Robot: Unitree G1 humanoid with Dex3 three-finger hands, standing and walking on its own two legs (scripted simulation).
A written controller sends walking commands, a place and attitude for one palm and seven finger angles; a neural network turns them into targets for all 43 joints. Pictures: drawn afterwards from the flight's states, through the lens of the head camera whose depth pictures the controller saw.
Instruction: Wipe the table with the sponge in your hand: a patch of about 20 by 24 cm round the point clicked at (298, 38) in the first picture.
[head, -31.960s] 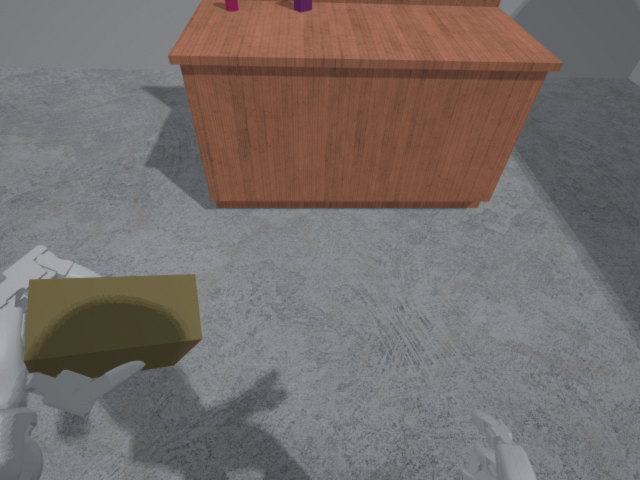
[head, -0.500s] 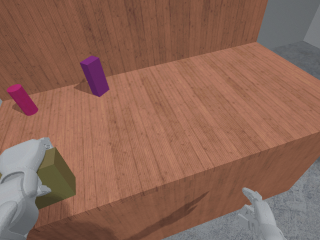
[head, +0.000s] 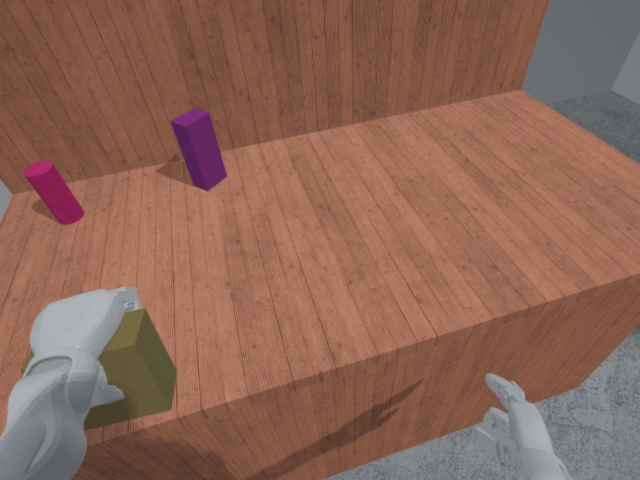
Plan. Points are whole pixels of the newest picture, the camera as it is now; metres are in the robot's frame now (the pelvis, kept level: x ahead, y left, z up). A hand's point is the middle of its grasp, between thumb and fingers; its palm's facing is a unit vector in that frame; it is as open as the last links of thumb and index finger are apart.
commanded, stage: move the sponge above the wiping area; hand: left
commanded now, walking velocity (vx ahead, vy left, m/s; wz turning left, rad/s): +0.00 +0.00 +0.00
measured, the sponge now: (116, 381) +0.20 +0.31 +0.01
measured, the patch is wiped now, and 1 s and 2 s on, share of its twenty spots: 0.00 0.00 0.00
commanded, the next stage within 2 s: lower the sponge onto the table in 1.26 s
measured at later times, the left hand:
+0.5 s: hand (121, 336) +0.23 +0.29 +0.08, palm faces -0.01 -0.08 -1.00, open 10.2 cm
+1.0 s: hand (124, 312) +0.24 +0.28 +0.11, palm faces +0.13 -0.02 -0.99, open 10.2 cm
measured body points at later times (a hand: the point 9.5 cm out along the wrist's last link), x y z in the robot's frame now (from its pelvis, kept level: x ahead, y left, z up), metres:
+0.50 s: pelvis +0.00 +0.00 +0.00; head -0.02 -0.03 +0.45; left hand +0.22 +0.29 +0.14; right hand +0.23 -0.21 -0.08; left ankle +0.01 +0.10 -0.74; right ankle +0.01 -0.11 -0.74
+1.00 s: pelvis +0.00 -0.02 +0.00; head -0.02 -0.05 +0.45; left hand +0.23 +0.28 +0.16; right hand +0.24 -0.21 -0.08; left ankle +0.01 +0.10 -0.74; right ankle +0.01 -0.12 -0.74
